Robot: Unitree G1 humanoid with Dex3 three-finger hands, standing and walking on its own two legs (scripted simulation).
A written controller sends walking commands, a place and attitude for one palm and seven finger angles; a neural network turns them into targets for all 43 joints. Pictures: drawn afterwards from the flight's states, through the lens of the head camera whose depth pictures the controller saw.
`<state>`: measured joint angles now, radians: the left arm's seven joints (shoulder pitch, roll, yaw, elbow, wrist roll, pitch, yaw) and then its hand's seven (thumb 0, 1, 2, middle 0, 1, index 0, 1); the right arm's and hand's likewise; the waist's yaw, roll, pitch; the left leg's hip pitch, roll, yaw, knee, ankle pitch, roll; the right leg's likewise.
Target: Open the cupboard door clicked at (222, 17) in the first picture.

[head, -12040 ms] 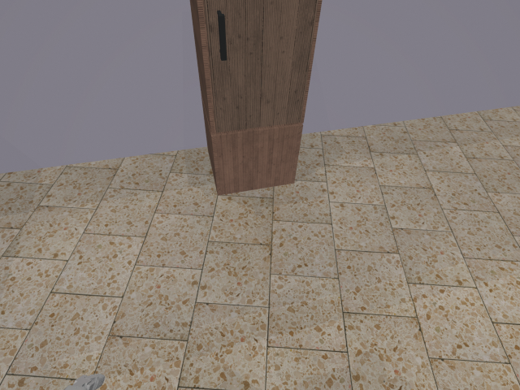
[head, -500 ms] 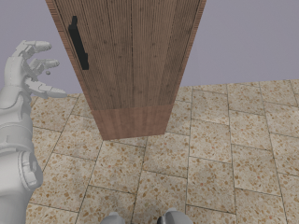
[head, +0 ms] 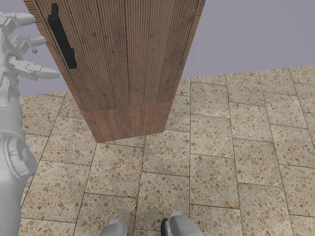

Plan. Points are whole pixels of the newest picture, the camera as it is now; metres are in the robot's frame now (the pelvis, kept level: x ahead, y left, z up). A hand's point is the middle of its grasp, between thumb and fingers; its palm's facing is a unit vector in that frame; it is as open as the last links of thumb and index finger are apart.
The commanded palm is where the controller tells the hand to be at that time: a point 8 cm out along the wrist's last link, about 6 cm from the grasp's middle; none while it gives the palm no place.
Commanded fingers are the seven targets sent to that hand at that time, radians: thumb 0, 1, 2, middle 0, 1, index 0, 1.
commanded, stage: move the hooked fingers beside the handle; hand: left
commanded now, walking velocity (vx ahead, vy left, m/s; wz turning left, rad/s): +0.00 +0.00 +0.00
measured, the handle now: (64, 38) +0.58 +0.18 +0.11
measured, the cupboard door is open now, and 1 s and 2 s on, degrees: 0 0 0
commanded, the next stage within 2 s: slide the fingers in behind the handle in 0.84 s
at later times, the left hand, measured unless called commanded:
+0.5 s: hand (39, 62) +0.50 +0.23 +0.11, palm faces +0.08 -1.00 -0.01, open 14.0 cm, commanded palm +0.48 +0.27 +0.10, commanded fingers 0.00 -0.50 0.30 -0.30 -1.20 -0.30 -1.20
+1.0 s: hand (39, 54) +0.52 +0.23 +0.11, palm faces +0.09 -1.00 -0.03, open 14.0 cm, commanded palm +0.49 +0.27 +0.10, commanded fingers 0.00 -0.50 0.30 -0.30 -1.20 -0.30 -1.20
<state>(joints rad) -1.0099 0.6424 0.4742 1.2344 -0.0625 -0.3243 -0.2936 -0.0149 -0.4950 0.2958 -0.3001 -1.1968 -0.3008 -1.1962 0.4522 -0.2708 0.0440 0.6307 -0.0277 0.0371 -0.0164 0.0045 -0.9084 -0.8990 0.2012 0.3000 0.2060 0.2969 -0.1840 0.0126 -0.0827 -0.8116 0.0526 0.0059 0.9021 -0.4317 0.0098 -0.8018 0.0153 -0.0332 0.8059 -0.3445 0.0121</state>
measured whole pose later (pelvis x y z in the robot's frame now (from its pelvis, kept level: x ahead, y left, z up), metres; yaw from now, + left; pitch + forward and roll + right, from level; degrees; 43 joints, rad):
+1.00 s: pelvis +0.00 -0.01 +0.00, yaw +0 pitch +20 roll -3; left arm -1.00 0.67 0.48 1.24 -0.06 -0.33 -0.29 -0.01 -0.49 0.30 -0.30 -1.20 -0.30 -1.20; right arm 0.46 -0.28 0.04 0.62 -0.02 0.06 -0.02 0.00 -0.91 -0.90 0.20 0.30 0.21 0.30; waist -0.19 0.02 -0.08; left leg -0.83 0.07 0.00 0.91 -0.43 0.00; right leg -0.82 0.03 -0.04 0.82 -0.34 0.00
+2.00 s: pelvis +0.00 -0.01 +0.00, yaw +0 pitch +18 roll -2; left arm -0.96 0.45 0.39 1.18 -0.04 -0.35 -0.10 -0.01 -0.50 0.30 -0.30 -1.20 -0.30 -1.20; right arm 0.44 -0.26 0.02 0.63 -0.04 0.05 0.02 0.00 -0.91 -0.90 0.20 0.30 0.20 0.30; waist -0.17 0.03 -0.10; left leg -0.78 0.05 0.00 0.89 -0.43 0.00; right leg -0.78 0.02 -0.03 0.82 -0.36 0.00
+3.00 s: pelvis +0.00 -0.01 +0.00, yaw +1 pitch +19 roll -2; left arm -0.99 0.41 0.35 1.19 -0.03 -0.37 -0.04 -0.01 0.05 0.53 -0.34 -1.26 -0.32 -1.25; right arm 0.43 -0.25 0.02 0.64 -0.05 0.03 0.03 0.00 -0.91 -0.90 0.20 0.30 0.20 0.30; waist -0.17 0.04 -0.11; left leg -0.80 0.04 0.00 0.90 -0.44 0.00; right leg -0.80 0.01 -0.03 0.83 -0.37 0.00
